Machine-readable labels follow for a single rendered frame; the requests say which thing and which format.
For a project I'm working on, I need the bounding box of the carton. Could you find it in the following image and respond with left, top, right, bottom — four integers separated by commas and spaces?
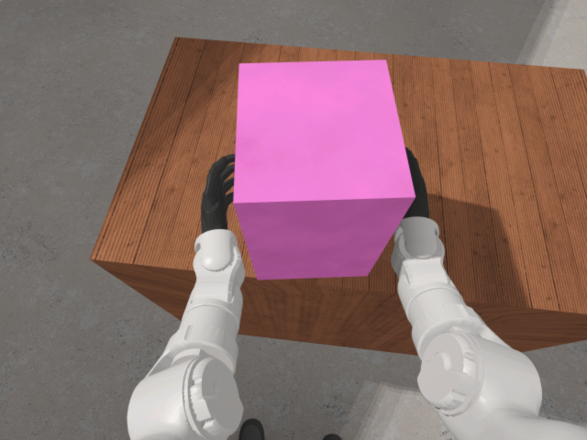
233, 60, 415, 281

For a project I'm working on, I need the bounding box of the robot left upper arm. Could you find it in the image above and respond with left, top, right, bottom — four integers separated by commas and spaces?
127, 356, 243, 440

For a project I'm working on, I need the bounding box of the robot right hand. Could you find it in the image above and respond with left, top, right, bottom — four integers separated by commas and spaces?
403, 148, 429, 219

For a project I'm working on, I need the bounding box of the pedestal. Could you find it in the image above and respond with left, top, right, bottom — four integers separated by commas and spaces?
89, 37, 587, 356

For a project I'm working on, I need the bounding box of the left robot foot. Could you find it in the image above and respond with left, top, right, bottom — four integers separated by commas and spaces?
238, 419, 265, 440

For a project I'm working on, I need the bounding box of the robot left forearm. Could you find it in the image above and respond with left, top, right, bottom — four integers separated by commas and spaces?
127, 229, 245, 429

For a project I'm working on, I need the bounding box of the robot left hand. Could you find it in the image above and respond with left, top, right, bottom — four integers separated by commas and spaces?
201, 154, 235, 234

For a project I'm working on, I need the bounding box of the robot right forearm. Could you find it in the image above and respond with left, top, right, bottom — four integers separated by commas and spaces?
391, 216, 511, 360

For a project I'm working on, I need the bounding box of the robot right upper arm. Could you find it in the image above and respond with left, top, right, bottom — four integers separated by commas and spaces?
417, 330, 587, 440

